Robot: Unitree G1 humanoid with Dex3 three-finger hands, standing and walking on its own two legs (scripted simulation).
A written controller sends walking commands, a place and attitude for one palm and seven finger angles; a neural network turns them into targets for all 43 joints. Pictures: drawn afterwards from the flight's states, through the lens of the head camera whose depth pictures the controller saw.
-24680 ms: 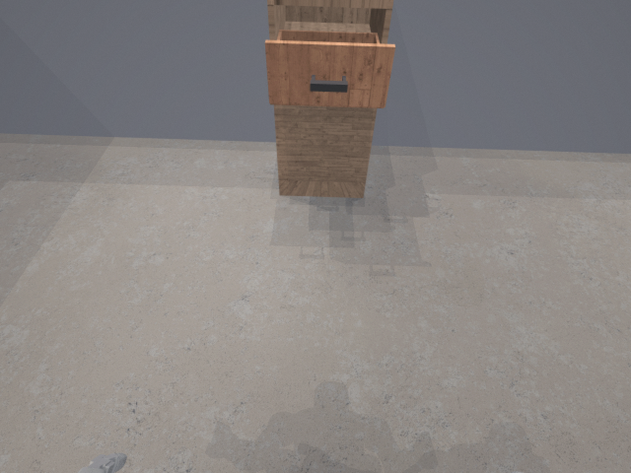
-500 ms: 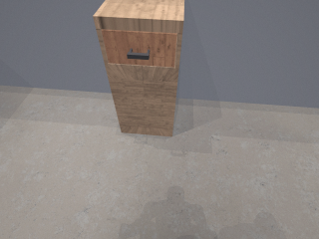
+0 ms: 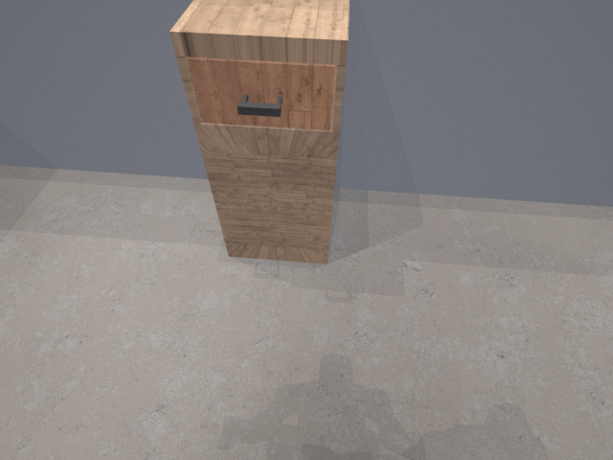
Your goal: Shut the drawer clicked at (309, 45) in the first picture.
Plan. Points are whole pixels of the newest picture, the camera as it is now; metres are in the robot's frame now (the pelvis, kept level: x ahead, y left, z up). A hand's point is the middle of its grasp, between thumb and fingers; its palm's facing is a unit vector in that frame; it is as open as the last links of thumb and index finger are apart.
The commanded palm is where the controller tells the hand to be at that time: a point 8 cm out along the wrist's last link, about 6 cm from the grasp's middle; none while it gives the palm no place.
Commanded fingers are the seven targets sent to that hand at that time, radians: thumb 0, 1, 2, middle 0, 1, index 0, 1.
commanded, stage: look to check the result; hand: left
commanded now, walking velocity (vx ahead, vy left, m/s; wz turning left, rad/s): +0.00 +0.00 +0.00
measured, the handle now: (261, 104) +0.90 +0.16 -0.04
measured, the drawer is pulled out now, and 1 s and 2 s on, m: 0.00 0.00 0.00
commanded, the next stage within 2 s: stand and wait in 0.04 s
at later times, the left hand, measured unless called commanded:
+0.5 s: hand out of the picture +0.09 +0.23 -0.16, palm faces -0.02 -0.95 -0.32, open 7.4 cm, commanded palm none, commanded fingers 0.00 0.90 0.90 -0.20 -0.30 -0.20 -0.30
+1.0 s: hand out of the picture +0.11 +0.23 -0.16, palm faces -0.02 -0.95 -0.33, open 7.4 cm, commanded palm none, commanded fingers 0.00 0.90 0.90 -0.20 -0.30 -0.20 -0.30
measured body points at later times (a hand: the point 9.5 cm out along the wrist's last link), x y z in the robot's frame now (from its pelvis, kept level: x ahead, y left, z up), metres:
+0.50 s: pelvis +0.01 +0.00 +0.00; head +0.03 -0.01 +0.45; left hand +0.09 +0.28 -0.14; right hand +0.08 -0.29 -0.14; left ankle +0.00 +0.11 -0.75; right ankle +0.01 -0.12 -0.75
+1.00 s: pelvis +0.02 -0.01 +0.00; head +0.04 -0.01 +0.45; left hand +0.11 +0.28 -0.13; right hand +0.09 -0.30 -0.14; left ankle +0.00 +0.11 -0.75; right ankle +0.01 -0.12 -0.75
